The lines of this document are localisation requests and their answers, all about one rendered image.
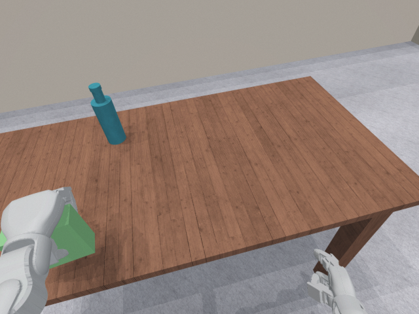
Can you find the sponge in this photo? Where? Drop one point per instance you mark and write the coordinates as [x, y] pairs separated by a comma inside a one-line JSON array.
[[71, 234]]

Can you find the robot right hand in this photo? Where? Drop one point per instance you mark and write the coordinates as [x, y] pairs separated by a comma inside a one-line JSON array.
[[324, 288]]

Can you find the table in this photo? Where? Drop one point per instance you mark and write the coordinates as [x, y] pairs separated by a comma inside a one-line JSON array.
[[205, 178]]

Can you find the robot right forearm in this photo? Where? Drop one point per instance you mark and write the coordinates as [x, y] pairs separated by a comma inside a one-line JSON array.
[[346, 304]]

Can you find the robot left hand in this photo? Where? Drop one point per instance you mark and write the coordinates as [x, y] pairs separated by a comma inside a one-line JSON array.
[[38, 213]]

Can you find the robot left forearm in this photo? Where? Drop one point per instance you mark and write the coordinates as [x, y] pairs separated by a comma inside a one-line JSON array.
[[24, 267]]

